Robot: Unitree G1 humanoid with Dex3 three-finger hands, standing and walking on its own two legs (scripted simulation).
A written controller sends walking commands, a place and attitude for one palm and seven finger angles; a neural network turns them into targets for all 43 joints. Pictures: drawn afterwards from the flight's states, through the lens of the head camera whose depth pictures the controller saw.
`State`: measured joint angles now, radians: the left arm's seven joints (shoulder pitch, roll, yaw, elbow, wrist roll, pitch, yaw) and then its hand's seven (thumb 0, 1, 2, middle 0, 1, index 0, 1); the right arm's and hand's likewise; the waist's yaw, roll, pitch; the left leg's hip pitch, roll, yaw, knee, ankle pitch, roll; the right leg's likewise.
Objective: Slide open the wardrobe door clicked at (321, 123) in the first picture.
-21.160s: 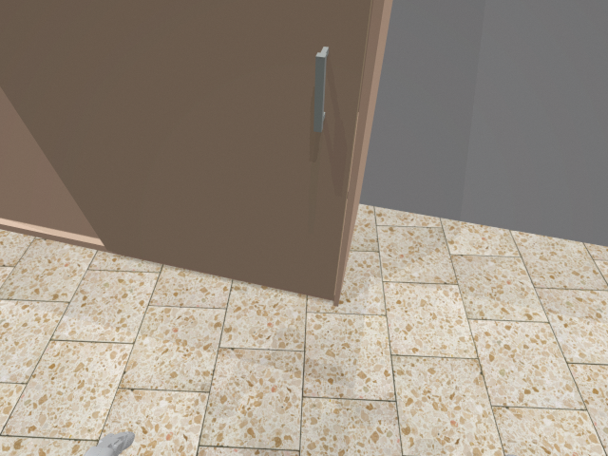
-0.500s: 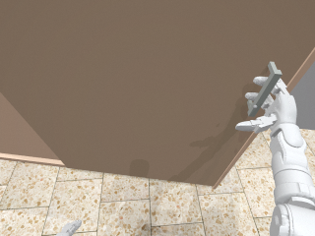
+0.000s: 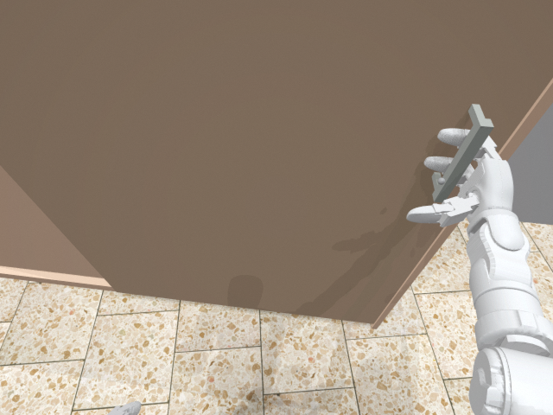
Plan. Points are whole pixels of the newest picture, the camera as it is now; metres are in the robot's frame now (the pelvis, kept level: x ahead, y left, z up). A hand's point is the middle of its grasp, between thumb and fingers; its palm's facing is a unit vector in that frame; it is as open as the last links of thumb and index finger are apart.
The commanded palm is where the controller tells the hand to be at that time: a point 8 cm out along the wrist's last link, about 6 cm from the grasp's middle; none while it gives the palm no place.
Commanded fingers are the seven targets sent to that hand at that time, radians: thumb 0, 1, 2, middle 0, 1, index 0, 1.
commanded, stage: grip the handle and tug to test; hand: right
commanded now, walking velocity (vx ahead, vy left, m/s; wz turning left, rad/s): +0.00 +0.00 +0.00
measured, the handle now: (456, 156) +0.49 -0.21 +0.12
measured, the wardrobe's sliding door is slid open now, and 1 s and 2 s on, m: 0.00 0.00 0.00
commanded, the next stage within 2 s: tug the door sideways, standing still in 1.38 s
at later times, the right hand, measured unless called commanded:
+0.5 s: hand (444, 182) +0.44 -0.18 +0.12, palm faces +0.05 +1.00 +0.01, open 8.0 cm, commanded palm +0.40 -0.22 +0.12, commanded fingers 0.00 -0.81 -0.86 0.44 1.39 0.44 1.39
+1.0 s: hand (445, 182) +0.43 -0.18 +0.12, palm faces +0.05 +1.00 +0.01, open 5.4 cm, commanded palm +0.40 -0.22 +0.12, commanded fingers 0.00 -0.90 -0.90 0.45 1.40 0.45 1.40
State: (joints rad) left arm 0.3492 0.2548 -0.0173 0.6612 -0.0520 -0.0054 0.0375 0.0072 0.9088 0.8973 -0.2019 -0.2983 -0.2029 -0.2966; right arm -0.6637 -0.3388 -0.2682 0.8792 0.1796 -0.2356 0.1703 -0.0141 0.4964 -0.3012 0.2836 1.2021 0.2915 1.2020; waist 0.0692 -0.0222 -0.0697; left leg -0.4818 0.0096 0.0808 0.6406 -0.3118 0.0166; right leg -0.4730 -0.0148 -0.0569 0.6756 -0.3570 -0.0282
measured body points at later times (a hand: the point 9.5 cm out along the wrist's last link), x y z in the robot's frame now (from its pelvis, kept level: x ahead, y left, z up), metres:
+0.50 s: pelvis +0.01 +0.00 +0.00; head +0.05 +0.00 +0.45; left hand +0.09 +0.26 -0.11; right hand +0.43 -0.24 +0.12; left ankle +0.00 +0.11 -0.72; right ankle -0.01 -0.10 -0.72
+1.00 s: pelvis +0.01 +0.00 +0.00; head +0.05 +0.00 +0.45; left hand +0.09 +0.26 -0.12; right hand +0.43 -0.24 +0.12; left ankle +0.00 +0.11 -0.72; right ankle -0.01 -0.10 -0.72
